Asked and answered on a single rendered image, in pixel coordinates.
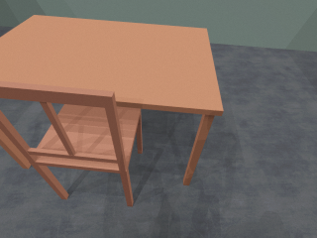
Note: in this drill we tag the table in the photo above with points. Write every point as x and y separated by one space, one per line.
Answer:
148 66

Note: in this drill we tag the chair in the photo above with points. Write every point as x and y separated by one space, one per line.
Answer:
89 133

